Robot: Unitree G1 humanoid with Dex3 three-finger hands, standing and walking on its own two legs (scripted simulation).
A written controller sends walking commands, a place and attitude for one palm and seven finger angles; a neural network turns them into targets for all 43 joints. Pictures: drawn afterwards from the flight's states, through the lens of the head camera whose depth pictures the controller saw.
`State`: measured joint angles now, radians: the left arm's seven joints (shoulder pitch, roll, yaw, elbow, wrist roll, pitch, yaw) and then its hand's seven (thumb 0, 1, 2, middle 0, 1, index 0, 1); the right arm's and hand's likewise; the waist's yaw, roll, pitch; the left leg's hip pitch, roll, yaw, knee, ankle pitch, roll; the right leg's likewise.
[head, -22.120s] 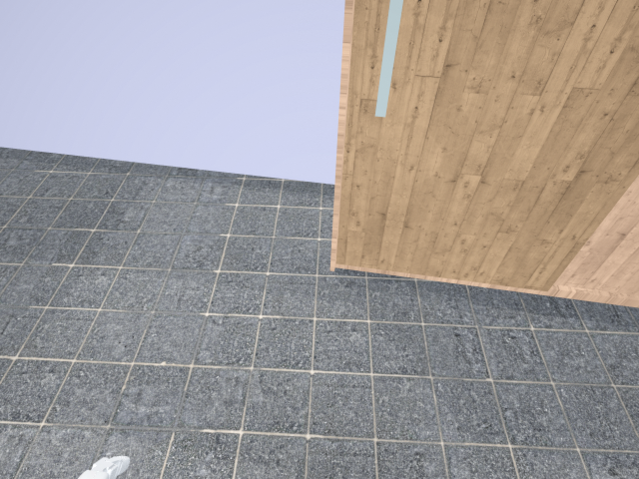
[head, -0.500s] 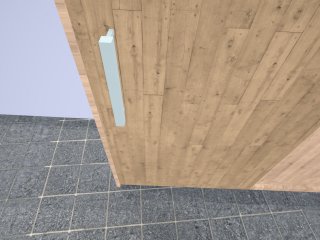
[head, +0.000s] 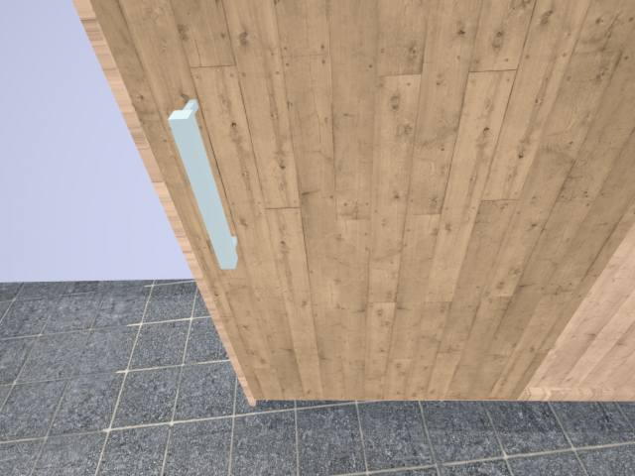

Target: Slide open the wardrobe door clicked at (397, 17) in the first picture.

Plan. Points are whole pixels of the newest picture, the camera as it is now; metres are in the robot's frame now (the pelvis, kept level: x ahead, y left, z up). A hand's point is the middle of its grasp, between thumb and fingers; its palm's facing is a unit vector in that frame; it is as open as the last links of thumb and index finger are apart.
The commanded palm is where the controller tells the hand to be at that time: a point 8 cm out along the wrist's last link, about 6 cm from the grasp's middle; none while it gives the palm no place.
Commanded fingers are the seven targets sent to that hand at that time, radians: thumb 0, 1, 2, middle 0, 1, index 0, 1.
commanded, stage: come to a stop and stand still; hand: left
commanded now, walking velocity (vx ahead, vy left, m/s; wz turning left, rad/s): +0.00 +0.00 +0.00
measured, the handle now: (212, 192) +0.51 +0.19 +0.12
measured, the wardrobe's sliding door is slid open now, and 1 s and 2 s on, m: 0.00 0.00 0.00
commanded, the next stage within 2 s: look again from close up in 1.18 s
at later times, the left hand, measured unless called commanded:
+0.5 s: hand out of the picture -0.02 +0.12 -0.16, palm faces +0.04 -0.98 -0.20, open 7.4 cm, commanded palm none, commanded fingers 0.00 0.90 0.90 -0.20 -0.30 -0.20 -0.30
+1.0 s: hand out of the picture +0.00 +0.14 -0.16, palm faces +0.06 -0.98 -0.20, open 7.3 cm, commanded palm none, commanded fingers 0.00 0.90 0.90 -0.20 -0.30 -0.20 -0.30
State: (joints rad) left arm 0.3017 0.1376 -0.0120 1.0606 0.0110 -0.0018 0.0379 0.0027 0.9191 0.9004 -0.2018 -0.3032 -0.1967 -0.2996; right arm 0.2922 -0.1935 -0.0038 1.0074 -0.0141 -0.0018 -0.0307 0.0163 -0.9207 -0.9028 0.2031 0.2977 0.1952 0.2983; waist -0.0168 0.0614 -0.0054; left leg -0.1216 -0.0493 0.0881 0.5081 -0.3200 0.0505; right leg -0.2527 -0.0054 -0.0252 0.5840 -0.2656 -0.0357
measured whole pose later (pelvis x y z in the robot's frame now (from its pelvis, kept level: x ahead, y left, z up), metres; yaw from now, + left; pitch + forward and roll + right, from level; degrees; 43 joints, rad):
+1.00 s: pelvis +0.01 -0.03 +0.01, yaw +1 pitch -1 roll +1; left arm 0.30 0.12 -0.01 1.13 0.01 -0.03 0.04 0.01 0.92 0.90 -0.20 -0.30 -0.20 -0.30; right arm 0.32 -0.13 0.02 1.12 -0.01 -0.04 -0.04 0.01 -0.90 -0.90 0.20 0.30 0.19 0.30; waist 0.00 0.03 0.03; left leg -0.10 0.00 0.05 0.40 -0.27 0.01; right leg -0.21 0.04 -0.06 0.43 -0.20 -0.08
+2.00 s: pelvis +0.02 -0.03 +0.01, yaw +1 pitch -2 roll +1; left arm 0.28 0.15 0.00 1.11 0.01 -0.03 0.03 0.01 0.91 0.90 -0.20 -0.30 -0.20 -0.30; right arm 0.32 -0.14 0.02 1.13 -0.01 -0.03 -0.04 0.01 -0.90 -0.90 0.20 0.30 0.19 0.30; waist 0.00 0.01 0.05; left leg -0.09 0.01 0.05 0.39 -0.27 0.00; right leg -0.19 0.05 -0.06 0.41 -0.20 -0.08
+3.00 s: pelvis +0.00 +0.02 -0.03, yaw +2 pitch +6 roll -2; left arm 0.40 0.27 0.22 -0.14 -0.31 -0.13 -0.23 0.00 0.10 0.56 -0.26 -0.82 -0.26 -0.82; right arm 0.31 -0.17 0.07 0.56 0.04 -0.21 -0.06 0.02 -0.89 -0.90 0.21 0.30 0.20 0.30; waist -0.01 0.02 -0.07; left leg -0.51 -0.03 0.05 0.86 -0.47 0.07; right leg -0.57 0.00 -0.08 0.81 -0.35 -0.02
